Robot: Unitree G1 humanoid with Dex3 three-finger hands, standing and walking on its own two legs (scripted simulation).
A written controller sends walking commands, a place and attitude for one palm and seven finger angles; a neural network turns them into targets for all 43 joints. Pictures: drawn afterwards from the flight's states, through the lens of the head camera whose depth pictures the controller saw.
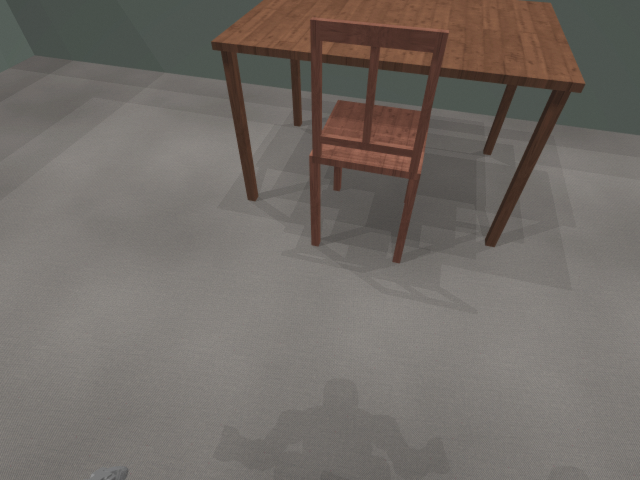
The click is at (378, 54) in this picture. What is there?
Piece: chair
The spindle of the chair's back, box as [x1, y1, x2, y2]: [362, 46, 379, 142]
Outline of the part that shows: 372,46 370,51 362,142 369,142 379,54 379,47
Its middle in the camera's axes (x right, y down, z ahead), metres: +0.15 -0.42 +1.15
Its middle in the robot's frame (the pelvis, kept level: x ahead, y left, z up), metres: +1.14 -0.09 -0.07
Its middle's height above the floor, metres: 0.70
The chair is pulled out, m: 0.00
